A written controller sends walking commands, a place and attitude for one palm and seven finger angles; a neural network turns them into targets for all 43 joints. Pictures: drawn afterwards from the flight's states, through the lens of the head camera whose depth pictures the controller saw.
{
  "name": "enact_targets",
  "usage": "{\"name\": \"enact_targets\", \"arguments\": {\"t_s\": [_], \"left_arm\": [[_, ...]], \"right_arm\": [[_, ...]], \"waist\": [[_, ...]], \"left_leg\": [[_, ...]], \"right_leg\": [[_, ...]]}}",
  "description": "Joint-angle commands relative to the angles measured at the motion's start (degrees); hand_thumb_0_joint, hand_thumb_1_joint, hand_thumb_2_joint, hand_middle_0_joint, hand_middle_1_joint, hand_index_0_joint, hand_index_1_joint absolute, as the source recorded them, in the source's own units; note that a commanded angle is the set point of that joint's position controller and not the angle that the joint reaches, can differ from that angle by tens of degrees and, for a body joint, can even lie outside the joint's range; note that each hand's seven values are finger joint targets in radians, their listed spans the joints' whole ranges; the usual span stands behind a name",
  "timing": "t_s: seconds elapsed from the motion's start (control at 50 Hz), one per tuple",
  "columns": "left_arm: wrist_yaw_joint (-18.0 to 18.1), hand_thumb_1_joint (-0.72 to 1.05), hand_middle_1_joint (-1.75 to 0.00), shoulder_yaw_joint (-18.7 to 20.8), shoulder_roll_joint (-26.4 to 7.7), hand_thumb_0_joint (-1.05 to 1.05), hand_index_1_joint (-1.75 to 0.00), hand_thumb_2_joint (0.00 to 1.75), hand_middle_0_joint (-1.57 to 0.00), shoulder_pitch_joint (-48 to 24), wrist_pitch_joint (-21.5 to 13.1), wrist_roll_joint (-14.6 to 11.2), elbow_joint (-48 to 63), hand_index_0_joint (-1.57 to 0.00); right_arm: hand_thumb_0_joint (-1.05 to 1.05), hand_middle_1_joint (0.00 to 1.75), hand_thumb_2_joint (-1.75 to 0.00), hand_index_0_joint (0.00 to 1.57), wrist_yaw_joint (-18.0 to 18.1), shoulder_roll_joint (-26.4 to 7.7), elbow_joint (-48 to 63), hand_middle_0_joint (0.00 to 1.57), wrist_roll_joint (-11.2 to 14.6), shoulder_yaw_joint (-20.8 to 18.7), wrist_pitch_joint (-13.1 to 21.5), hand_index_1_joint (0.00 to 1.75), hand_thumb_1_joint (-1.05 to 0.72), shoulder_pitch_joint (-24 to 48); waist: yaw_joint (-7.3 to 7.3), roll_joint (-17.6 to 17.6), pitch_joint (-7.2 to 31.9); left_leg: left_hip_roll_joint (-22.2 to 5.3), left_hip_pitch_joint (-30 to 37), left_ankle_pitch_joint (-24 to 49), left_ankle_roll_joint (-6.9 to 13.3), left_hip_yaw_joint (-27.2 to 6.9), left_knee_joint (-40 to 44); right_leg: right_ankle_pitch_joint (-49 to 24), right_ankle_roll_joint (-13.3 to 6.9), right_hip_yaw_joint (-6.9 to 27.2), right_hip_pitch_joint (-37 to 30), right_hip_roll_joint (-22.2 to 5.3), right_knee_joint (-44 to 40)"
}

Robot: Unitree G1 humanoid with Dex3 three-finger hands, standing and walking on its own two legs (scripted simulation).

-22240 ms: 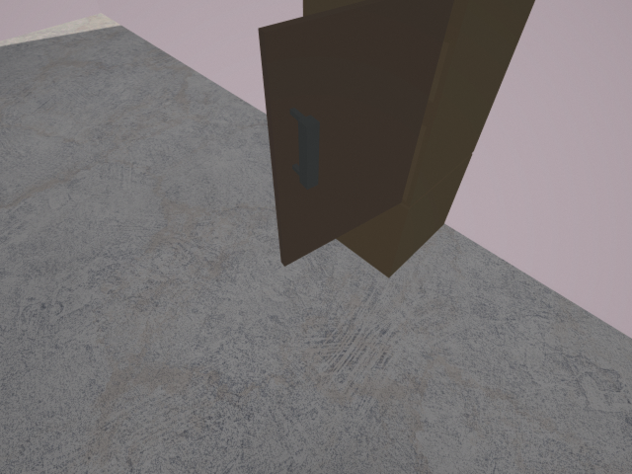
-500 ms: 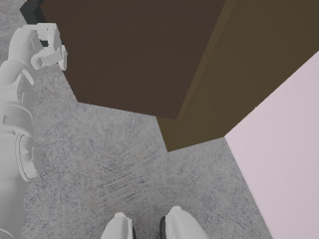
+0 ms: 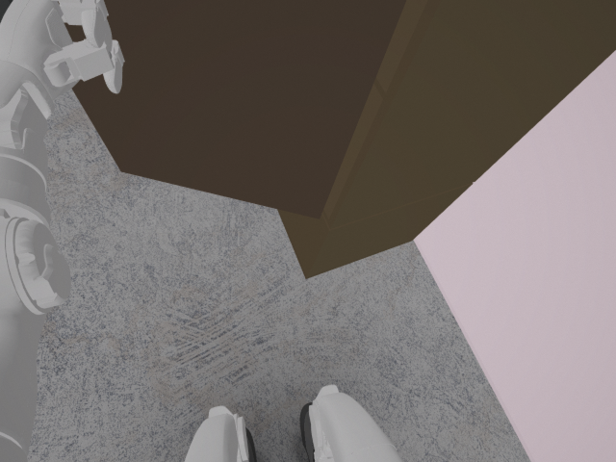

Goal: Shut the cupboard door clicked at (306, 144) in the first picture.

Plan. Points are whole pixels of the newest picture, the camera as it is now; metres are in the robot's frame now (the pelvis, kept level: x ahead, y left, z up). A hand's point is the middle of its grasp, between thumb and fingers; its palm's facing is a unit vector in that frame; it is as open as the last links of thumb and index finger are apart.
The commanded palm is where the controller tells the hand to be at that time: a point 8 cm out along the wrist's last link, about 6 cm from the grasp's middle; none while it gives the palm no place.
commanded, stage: push the door shut along its arc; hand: left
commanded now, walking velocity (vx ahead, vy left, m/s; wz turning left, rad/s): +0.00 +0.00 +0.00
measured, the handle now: (36, 14) +0.63 +0.22 +0.11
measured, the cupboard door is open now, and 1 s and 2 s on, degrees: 57 51 51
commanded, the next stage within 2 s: pull the fist back off the door in 0.40 s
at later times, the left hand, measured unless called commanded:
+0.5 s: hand (135, 34) +0.58 +0.12 +0.12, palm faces -0.34 -0.94 -0.01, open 3.2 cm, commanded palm +0.62 +0.13 +0.11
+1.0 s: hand (149, 35) +0.59 +0.10 +0.12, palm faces +0.08 -1.00 -0.02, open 3.1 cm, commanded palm +0.54 +0.14 +0.11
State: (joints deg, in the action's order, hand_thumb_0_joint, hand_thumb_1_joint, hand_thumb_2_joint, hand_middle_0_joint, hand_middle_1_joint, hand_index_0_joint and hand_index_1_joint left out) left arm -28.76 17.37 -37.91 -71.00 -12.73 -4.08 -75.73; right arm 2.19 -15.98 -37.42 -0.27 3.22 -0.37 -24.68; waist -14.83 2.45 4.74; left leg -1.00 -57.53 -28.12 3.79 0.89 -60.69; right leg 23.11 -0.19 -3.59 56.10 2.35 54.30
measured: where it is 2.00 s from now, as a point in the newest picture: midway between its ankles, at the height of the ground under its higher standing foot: outside the picture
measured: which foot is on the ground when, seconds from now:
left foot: down 0.00-1.00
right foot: down 0.00-1.00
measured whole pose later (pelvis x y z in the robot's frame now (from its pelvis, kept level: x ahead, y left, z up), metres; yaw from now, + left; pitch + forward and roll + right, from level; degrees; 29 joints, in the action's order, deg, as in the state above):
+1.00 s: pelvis +0.00 -0.02 +0.01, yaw +0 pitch +25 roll -3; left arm 0.1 23.2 -29.8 -67.6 -18.0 1.5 -75.0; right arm -4.2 -14.5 -36.8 -3.3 2.5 -1.0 -31.4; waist -15.5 4.0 5.4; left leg -2.0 -54.3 -26.4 2.2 1.5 -56.0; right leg 21.6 -1.6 -2.7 54.0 3.5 50.9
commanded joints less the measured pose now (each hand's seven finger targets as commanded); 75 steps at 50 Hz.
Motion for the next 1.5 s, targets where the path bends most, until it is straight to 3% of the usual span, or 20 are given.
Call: {"name": "enact_targets", "arguments": {"t_s": [0.0,0.1,0.16,0.24,0.32,0.48,0.5,0.52,0.54,0.58,0.62,0.68,0.82,0.88,1.0,1.16,1.2,1.3,1.36,1.48], "left_arm": [[0.10,0.90,-1.50,1.03,-10.66,0.00,-1.50,0.90,-1.30,-31.05,-2.85,-0.80,12.69,-1.30],[0.16,0.90,-1.50,2.61,-13.92,0.00,-1.50,0.90,-1.30,-31.27,-1.94,0.19,9.31,-1.30],[0.12,0.90,-1.50,2.42,-14.73,0.00,-1.50,0.90,-1.30,-32.67,-2.31,0.85,10.77,-1.30],[-0.77,0.90,-1.50,1.02,-12.67,0.00,-1.50,0.90,-1.30,-34.95,-2.03,0.06,12.32,-1.30],[-1.27,0.90,-1.50,-1.50,-10.55,0.00,-1.50,0.90,-1.30,-37.99,-0.31,-0.03,8.79,-1.30],[-0.82,0.90,-1.50,-5.58,-5.48,0.00,-1.50,0.90,-1.30,-44.43,-0.19,-0.25,8.18,-1.30],[10.78,0.90,-1.50,7.86,-9.98,0.00,-1.50,0.90,-1.30,-45.05,1.54,-3.20,6.78,-1.30],[16.63,0.90,-1.50,4.47,-5.64,0.00,-1.50,0.90,-1.30,-43.29,2.58,-1.44,4.88,-1.30],[21.77,0.90,-1.50,6.18,-4.65,0.00,-1.50,0.90,-1.30,-43.22,2.19,-0.74,5.29,-1.30],[30.71,0.90,-1.50,6.25,-4.03,0.00,-1.50,0.90,-1.30,-42.31,-0.26,3.78,10.19,-1.30],[34.95,0.90,-1.50,3.94,-4.19,0.00,-1.50,0.90,-1.30,-40.69,-3.84,9.50,14.10,-1.30],[33.07,0.90,-1.50,2.45,-3.75,0.00,-1.50,0.90,-1.30,-37.88,-5.41,11.03,13.39,-1.30],[29.39,0.90,-1.50,8.00,-8.62,0.00,-1.50,0.90,-1.30,-33.46,-6.49,5.86,14.42,-1.30],[29.49,0.90,-1.50,6.97,-5.51,0.00,-1.50,0.90,-1.30,-25.65,-9.37,5.71,13.80,-1.30],[27.69,0.90,-1.50,4.15,1.16,0.00,-1.50,0.90,-1.30,-16.43,-9.08,3.18,12.48,-1.30],[28.21,0.90,-1.50,1.68,6.21,0.00,-1.50,0.90,-1.30,-12.25,-15.07,1.41,25.17,-1.30],[28.25,0.90,-1.50,-1.35,10.64,0.00,-1.50,0.90,-1.30,-10.26,-15.09,0.91,25.31,-1.30],[29.24,0.90,-1.50,-3.33,13.70,0.00,-1.50,0.90,-1.30,-9.26,-14.78,-0.02,26.45,-1.30],[30.37,0.90,-1.50,-3.21,12.56,0.00,-1.50,0.90,-1.30,-13.73,-14.84,0.61,22.53,-1.30],[31.02,0.90,-1.50,-4.17,13.04,0.00,-1.50,0.90,-1.30,-16.35,-15.68,1.68,17.76,-1.30]], "right_arm": [[0.00,0.30,-0.90,0.20,0.87,-12.27,0.78,0.20,-0.25,-4.66,0.51,0.30,-0.90,-12.40],[0.00,0.30,-0.90,0.20,1.13,-12.32,1.06,0.20,-0.30,-4.19,0.50,0.30,-0.90,-12.71],[0.00,0.30,-0.90,0.20,1.19,-12.20,1.26,0.20,-0.40,-4.19,0.48,0.30,-0.90,-13.04],[0.00,0.30,-0.90,0.20,1.24,-12.14,0.71,0.20,-0.35,-4.53,0.60,0.30,-0.90,-13.19],[0.00,0.30,-0.90,0.20,1.46,-12.31,-0.73,0.20,-0.24,-4.29,0.94,0.30,-0.90,-12.95],[0.00,0.30,-0.90,0.20,1.44,-12.57,-3.49,0.20,-0.54,-4.00,2.47,0.30,-0.90,-12.12],[0.00,0.30,-0.90,0.20,0.58,-10.75,-0.84,0.20,-1.60,-2.72,2.89,0.30,-0.90,-16.17],[0.00,0.30,-0.90,0.20,-0.67,-10.42,-0.67,0.20,-1.86,-2.51,3.06,0.30,-0.90,-16.28],[0.00,0.30,-0.90,0.20,-1.67,-10.41,-0.38,0.20,-2.87,-2.94,3.13,0.30,-0.90,-17.58],[0.00,0.30,-0.90,0.20,-3.88,-10.26,0.64,0.20,-4.94,-3.51,2.67,0.30,-0.90,-18.60],[0.00,0.30,-0.90,0.20,-5.95,-10.17,1.06,0.20,-5.82,-4.24,1.88,0.30,-0.90,-19.42],[0.00,0.30,-0.90,0.20,-6.91,-10.59,1.08,0.20,-4.91,-5.10,0.50,0.30,-0.90,-19.44],[0.00,0.30,-0.90,0.20,-5.55,-10.21,2.42,0.20,-3.38,-4.52,-0.21,0.30,-0.90,-18.27],[0.00,0.30,-0.90,0.20,-5.85,-9.75,2.15,0.20,-3.35,-4.93,0.26,0.30,-0.90,-18.06],[0.00,0.30,-0.90,0.20,-5.56,-9.87,2.51,0.20,-2.48,-5.96,-0.49,0.30,-0.90,-17.22],[0.00,0.30,-0.90,0.20,-5.59,-8.94,2.77,0.20,-2.00,-7.26,-0.85,0.30,-0.90,-13.52],[0.00,0.30,-0.90,0.20,-5.65,-8.58,2.66,0.20,-1.71,-7.54,-1.09,0.30,-0.90,-12.15],[0.00,0.30,-0.90,0.20,-5.21,-8.30,2.73,0.20,-1.03,-7.45,-1.26,0.30,-0.90,-8.97],[0.00,0.30,-0.90,0.20,-4.53,-8.56,1.84,0.20,-0.90,-7.11,-1.02,0.30,-0.90,-7.70],[0.00,0.30,-0.90,0.20,-4.31,-8.65,1.71,0.20,-1.38,-6.43,0.16,0.30,-0.90,-6.03]], "waist": [[-2.32,11.69,31.55],[-2.96,9.57,30.35],[-2.61,11.08,33.33],[-3.53,11.24,34.17],[-5.62,9.11,30.55],[-7.49,14.25,31.87],[-5.44,15.44,30.89],[-6.11,14.86,30.40],[-6.61,11.50,30.79],[-5.49,13.34,34.69],[-4.82,14.51,38.60],[-4.28,14.21,39.98],[-2.04,9.06,35.41],[-0.45,8.40,33.81],[0.43,2.17,27.19],[3.54,7.32,32.07],[3.30,6.08,30.35],[3.76,4.73,28.00],[2.16,1.26,23.08],[1.62,3.20,24.98]], "left_leg": [[-1.37,33.80,34.57,-2.63,-7.97,4.11],[-0.89,28.51,32.06,-1.98,-6.31,3.06],[-0.90,29.18,34.09,-2.12,-6.41,2.59],[-0.78,30.35,34.75,-1.78,-5.99,2.08],[-0.74,26.17,29.83,-1.24,-5.51,1.35],[-1.20,28.98,30.09,-1.14,-6.55,-1.54],[-2.01,22.24,28.69,-1.59,-7.58,-0.26],[-2.19,20.96,27.19,-1.98,-7.81,0.56],[-2.11,21.40,27.70,-1.91,-8.81,0.96],[-1.78,22.32,29.72,-2.11,-8.13,0.09],[-1.47,24.63,32.71,-2.37,-7.85,-0.25],[-1.06,26.80,32.54,-2.55,-7.36,1.62],[-0.12,21.24,23.97,-1.50,-4.59,6.86],[0.02,22.50,25.83,-1.85,-4.12,7.84],[0.54,21.17,23.61,-1.61,-2.56,10.74],[0.21,32.38,33.43,-2.71,-3.18,10.29],[-0.20,34.03,34.21,-3.07,-3.57,10.46],[-0.20,34.41,32.88,-3.35,-3.88,11.23],[0.34,30.25,25.05,-2.88,-3.86,11.89],[0.51,30.02,22.32,-3.29,-5.08,11.36]], "right_leg": [[-17.82,-1.87,0.55,-3.29,1.59,-4.37],[-19.49,-1.68,0.91,-5.90,1.81,-3.92],[-21.04,-1.82,0.94,-7.02,1.82,-2.94],[-22.19,-1.84,1.00,-6.78,2.10,-3.13],[-20.22,-1.52,0.96,-5.51,2.14,-3.61],[-16.09,-1.85,-0.26,2.83,2.25,-1.26],[-16.55,-1.90,1.03,-0.38,1.11,-2.43],[-15.40,-1.48,1.05,-0.47,1.04,-2.05],[-15.30,-0.99,0.58,-0.82,0.93,-2.07],[-16.82,-0.61,0.98,-1.82,0.52,-1.60],[-19.41,-0.72,1.29,-3.64,0.51,-0.93],[-21.38,-0.92,1.49,-7.55,0.84,-2.52],[-20.55,-0.62,3.05,-18.23,1.17,-7.17],[-22.36,-0.82,2.83,-19.06,1.18,-7.38],[-22.89,-0.63,2.88,-21.79,0.97,-9.84],[-27.69,-0.98,2.21,-20.68,0.70,-8.01],[-26.46,-0.88,1.67,-19.05,0.77,-8.23],[-24.61,-0.88,1.40,-18.41,0.56,-8.31],[-20.81,-0.70,1.90,-17.15,0.27,-8.91],[-16.99,-1.09,1.80,-14.13,-0.23,-7.47]]}}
